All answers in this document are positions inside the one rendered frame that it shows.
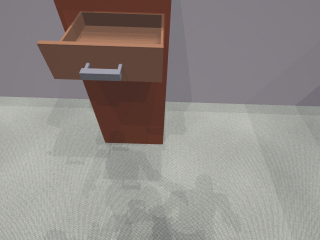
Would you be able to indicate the cabinet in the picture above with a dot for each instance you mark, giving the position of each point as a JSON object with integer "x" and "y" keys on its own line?
{"x": 128, "y": 112}

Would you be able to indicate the drawer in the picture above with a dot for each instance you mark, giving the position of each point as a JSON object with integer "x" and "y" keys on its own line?
{"x": 105, "y": 40}

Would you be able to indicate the handle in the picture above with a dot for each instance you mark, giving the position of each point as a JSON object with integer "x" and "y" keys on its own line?
{"x": 99, "y": 74}

